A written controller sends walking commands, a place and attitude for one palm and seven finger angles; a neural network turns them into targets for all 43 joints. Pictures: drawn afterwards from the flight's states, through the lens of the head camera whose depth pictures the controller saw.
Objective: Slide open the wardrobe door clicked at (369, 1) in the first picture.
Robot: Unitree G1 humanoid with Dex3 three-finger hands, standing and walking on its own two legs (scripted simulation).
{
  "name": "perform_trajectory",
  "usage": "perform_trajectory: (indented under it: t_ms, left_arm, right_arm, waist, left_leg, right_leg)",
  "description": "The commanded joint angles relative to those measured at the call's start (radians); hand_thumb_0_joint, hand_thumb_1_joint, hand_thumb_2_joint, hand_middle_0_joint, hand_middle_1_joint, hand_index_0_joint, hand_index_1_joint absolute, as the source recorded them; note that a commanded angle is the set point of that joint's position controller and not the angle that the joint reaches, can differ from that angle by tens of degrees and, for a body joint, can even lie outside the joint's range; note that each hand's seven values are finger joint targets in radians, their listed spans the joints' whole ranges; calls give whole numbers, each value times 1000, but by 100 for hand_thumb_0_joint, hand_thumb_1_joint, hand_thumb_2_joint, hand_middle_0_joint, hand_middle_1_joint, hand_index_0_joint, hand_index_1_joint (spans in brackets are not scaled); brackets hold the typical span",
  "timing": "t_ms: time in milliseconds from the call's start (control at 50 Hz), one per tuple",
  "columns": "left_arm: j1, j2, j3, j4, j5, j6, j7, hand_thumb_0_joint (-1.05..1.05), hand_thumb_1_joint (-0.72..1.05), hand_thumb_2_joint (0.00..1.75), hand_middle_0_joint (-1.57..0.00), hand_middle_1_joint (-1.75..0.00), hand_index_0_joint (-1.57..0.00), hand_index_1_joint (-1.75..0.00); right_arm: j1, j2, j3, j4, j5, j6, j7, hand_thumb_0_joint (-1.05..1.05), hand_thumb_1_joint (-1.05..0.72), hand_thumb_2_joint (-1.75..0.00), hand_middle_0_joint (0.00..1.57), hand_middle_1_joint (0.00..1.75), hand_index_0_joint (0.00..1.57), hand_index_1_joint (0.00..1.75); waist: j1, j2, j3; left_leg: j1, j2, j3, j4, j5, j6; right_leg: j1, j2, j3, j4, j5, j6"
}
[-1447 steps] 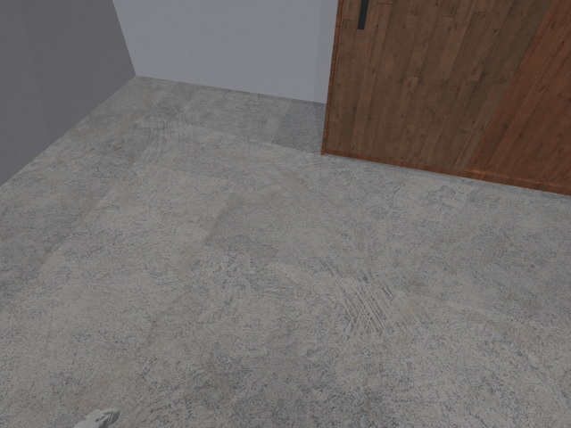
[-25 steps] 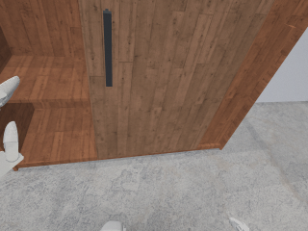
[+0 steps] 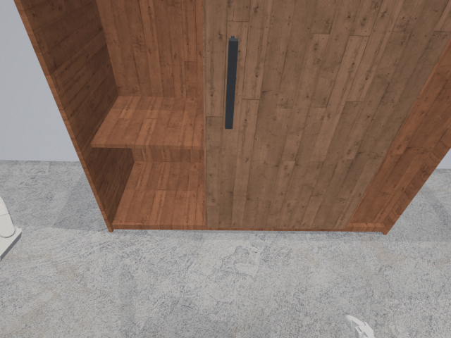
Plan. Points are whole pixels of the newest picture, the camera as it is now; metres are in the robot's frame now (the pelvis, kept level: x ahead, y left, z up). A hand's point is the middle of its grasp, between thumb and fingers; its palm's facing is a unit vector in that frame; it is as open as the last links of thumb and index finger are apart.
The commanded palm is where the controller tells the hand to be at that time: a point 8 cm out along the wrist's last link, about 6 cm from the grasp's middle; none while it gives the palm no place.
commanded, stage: stop stepping back and stand still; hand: left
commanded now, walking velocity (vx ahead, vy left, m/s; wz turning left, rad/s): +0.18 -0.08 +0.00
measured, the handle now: (230, 85) +0.85 +0.08 +0.09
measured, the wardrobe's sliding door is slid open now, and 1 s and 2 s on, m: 0.49 0.49 0.49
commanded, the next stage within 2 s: let the arm hang, fingers relaxed in 0.28 s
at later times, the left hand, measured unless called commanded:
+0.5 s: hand (80, 260) +0.23 +0.29 +0.02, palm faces +0.25 -0.82 -0.51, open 7.4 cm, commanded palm none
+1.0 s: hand out of the picture +0.09 +0.27 -0.17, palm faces +0.02 -0.97 -0.26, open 7.3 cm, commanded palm none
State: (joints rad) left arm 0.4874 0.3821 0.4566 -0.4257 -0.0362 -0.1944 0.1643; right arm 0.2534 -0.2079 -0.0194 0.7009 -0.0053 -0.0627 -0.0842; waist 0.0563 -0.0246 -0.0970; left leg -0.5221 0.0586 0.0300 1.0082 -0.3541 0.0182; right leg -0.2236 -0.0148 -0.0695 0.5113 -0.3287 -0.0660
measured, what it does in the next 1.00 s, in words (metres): steps on the spot: left foot, then right foot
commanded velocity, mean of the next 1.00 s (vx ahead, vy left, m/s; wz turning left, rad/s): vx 0.02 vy -0.04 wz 0.00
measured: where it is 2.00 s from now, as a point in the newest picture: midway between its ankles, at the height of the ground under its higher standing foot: outside the picture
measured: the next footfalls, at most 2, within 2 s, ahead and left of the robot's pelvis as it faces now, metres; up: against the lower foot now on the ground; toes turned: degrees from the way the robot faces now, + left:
left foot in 0.10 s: +0.09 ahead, +0.16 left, +0.00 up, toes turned +10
right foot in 0.34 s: +0.08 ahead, -0.09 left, +0.00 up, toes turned -6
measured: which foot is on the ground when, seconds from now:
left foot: up 0.00-0.08, down 0.10-1.00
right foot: down 0.00-0.10, up 0.12-0.32, down 0.34-1.00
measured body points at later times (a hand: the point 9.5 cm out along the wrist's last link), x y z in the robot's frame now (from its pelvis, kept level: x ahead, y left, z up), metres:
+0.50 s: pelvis +0.03 +0.03 -0.02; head +0.04 -0.01 +0.43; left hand +0.21 +0.34 +0.05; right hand +0.16 -0.21 -0.16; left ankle +0.03 +0.15 -0.72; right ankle +0.05 -0.08 -0.74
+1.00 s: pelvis +0.06 +0.07 +0.00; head +0.07 +0.06 +0.45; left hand +0.09 +0.32 -0.15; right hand +0.10 -0.17 -0.16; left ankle +0.05 +0.15 -0.74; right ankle +0.04 -0.08 -0.74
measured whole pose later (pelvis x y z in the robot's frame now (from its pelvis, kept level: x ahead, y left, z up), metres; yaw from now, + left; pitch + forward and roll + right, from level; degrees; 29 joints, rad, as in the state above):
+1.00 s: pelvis +0.06 +0.07 +0.00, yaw +1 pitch -1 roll +0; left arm 0.25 0.21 0.01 1.04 0.02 0.02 0.02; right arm 0.24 -0.19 0.00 1.02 -0.03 0.02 -0.02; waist -0.01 0.02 0.03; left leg -0.19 0.02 0.15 0.46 -0.26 0.04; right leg -0.17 -0.09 -0.10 0.44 -0.25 0.05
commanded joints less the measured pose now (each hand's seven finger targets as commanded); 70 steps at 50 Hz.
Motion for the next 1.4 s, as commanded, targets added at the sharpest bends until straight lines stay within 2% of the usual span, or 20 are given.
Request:
perform_trajectory:
  t_ms: [0, 40, 80, 100, 140, 220, 260, 300, 320, 340, 360, 380, 420, 500, 540, 580, 620, 720, 1020, 1380]
  left_arm:
    - [-254, 147, -34, -117, 14, -45, 29, 0, 90, 90, -20, -30, -20, -30]
    - [-237, 141, -34, -159, 3, -48, 31, 0, 90, 90, -20, -30, -20, -30]
    - [-240, 172, -15, -272, 14, -69, 31, 0, 90, 90, -20, -30, -20, -30]
    - [-251, 239, 45, -302, 20, -85, 29, 0, 90, 90, -20, -30, -20, -30]
    - [-189, 329, 142, -381, 15, -98, 13, 0, 90, 90, -20, -30, -20, -30]
    - [35, 230, 119, -369, 9, -86, 13, 0, 90, 90, -20, -30, -20, -30]
    - [73, 225, 132, -336, 5, -79, 15, 0, 90, 90, -20, -30, -20, -30]
    - [74, 225, 138, -252, 4, -61, 21, 0, 90, 90, -20, -30, -20, -30]
    - [61, 239, 151, -212, 6, -55, 24, 0, 90, 90, -20, -30, -20, -30]
    - [98, 233, 146, -140, 1, -40, 26, 0, 90, 90, -20, -30, -20, -30]
    - [34, 0, -291, 475, 104, 124, -123, 0, 90, 90, -20, -30, -20, -30]
    - [9, -24, -315, 521, 98, 173, -148, 0, 90, 90, -20, -30, -20, -30]
    - [-72, -39, -330, 526, 76, 193, -148, 0, 90, 90, -20, -30, -20, -30]
    - [-190, -23, -380, 745, 66, 198, -148, 0, 90, 90, -20, -30, -20, -30]
    - [-189, -25, -399, 861, 67, 207, -153, 0, 90, 90, -20, -30, -20, -30]
    - [-219, -26, -403, 965, 67, 213, -155, 0, 90, 90, -20, -30, -20, -30]
    - [-237, -23, -409, 1077, 61, 212, -157, 0, 90, 90, -20, -30, -20, -30]
    - [-199, -66, -414, 1246, 54, 180, -146, 0, 90, 90, -20, -30, -20, -30]
    - [-222, -87, -444, 1463, 51, 188, -140, 0, 90, 90, -20, -30, -20, -30]
    - [-186, -122, -442, 1531, 51, 188, -132, 0, 90, 90, -20, -30, -20, -30]
  right_arm:
    - [-125, -94, -22, -171, -6, -107, -35, 0, -90, -90, 20, 30, 20, 30]
    - [-106, -120, -32, -192, -3, -130, -40, 0, -90, -90, 20, 30, 20, 30]
    - [-101, -144, -35, -220, 5, -118, -19, 0, -90, -90, 20, 30, 20, 30]
    - [-115, -132, -38, -219, 5, -119, -11, 0, -90, -90, 20, 30, 20, 30]
    - [-114, -124, -43, -205, 0, -124, 11, 0, -90, -90, 20, 30, 20, 30]
    - [-125, -109, -27, -214, 1, -122, 39, 0, -90, -90, 20, 30, 20, 30]
    - [-99, -113, -30, -230, 4, -109, 37, 0, -90, -90, 20, 30, 20, 30]
    - [-87, -106, -29, -225, 5, -96, 31, 0, -90, -90, 20, 30, 20, 30]
    - [-76, -100, -35, -217, 7, -90, 28, 0, -90, -90, 20, 30, 20, 30]
    - [-76, -93, -35, -221, 11, -91, 29, 0, -90, -90, 20, 30, 20, 30]
    - [-147, -149, -25, -117, 9, -70, 110, 0, -90, -90, 20, 30, 20, 30]
    - [-75, -102, -38, -93, 11, -29, 98, 0, -90, -90, 20, 30, 20, 30]
    - [-15, -113, -21, -86, 2, 26, 96, 0, -90, -90, 20, 30, 20, 30]
    - [19, -120, -16, -43, -26, 67, 102, 0, -90, -90, 20, 30, 20, 30]
    - [-6, -182, -22, -22, -36, 68, 96, 0, -90, -90, 20, 30, 20, 30]
    - [-66, -179, -13, 16, -41, 68, 93, 0, -90, -90, 20, 30, 20, 30]
    - [-65, -154, -1, 65, -38, 72, 90, 0, -90, -90, 20, 30, 20, 30]
    - [-5, -102, -2, 151, -30, 56, 72, 0, -90, -90, 20, 30, 20, 30]
    - [28, -89, 3, 319, -21, 61, 65, 0, -90, -90, 20, 30, 20, 30]
    - [66, -50, 7, 396, -16, 50, 57, 0, -90, -90, 20, 30, 20, 30]
  waist:
    - [-53, -159, 55]
    - [-76, -11, 45]
    - [-77, 309, 82]
    - [-82, 218, 139]
    - [-71, 256, 129]
    - [-44, 367, 101]
    - [-47, 273, 50]
    - [-52, 108, 25]
    - [-57, -50, 15]
    - [-64, -212, 20]
    - [-77, -125, 90]
    - [-86, -121, -5]
    - [-86, -189, 36]
    - [-104, -285, 27]
    - [-82, -131, 7]
    - [-65, 40, 61]
    - [-64, 186, 124]
    - [-70, 232, -44]
    - [-66, -40, 133]
    - [-64, 46, 140]
  left_leg:
    - [243, -36, 124, -432, -17, 30]
    - [433, -2, 66, -591, -27, 50]
    - [538, 324, -457, -771, -119, 183]
    - [437, 371, -490, -831, -80, 218]
    - [280, 336, -429, -852, -234, 205]
    - [93, 221, -74, -771, -226, 111]
    - [72, 182, -34, -686, -227, 84]
    - [48, 126, 20, -511, -191, 53]
    - [7, 66, 61, -320, -144, 34]
    - [-74, -18, 64, -136, -126, 9]
    - [-212, 66, -3, -7, -272, -10]
    - [-38, 71, -59, -10, -284, -15]
    - [6, 35, 24, -69, -186, -15]
    - [226, -22, 46, -392, 157, 2]
    - [305, 87, -96, -458, 374, 46]
    - [174, 109, -94, -546, 194, 64]
    - [108, 82, -76, -620, 29, 40]
    - [320, 67, -7, -548, 345, 21]
    - [354, 76, 5, -680, 266, 29]
    - [356, 69, 10, -698, 300, 35]
  right_leg:
    - [-58, -185, 192, -191, -252, -85]
    - [-162, -112, 115, 22, -210, -27]
    - [-456, 20, -13, 394, -226, 59]
    - [-467, -2, 40, 508, -172, 61]
    - [-389, -46, 76, 554, -108, 63]
    - [-55, -32, -7, 230, -12, 60]
    - [90, 25, -74, 81, 19, 72]
    - [183, 14, -27, -49, -25, 62]
    - [193, -82, 145, -122, -28, 12]
    - [188, -243, 432, -198, 79, -76]
    - [116, -464, 262, -44, 770, -98]
    - [19, -391, 290, -15, 703, -113]
    - [-42, -305, 141, 16, 582, -100]
    - [-51, -205, 26, 71, 509, 2]
    - [-125, -133, 12, 104, 203, 63]
    - [-51, -91, 19, 32, -11, 83]
    - [-15, -89, 33, -8, -33, 74]
    - [72, -122, 47, -55, 296, 58]
    - [33, -121, 31, -158, 197, 77]
    - [61, -121, 29, -159, 208, 80]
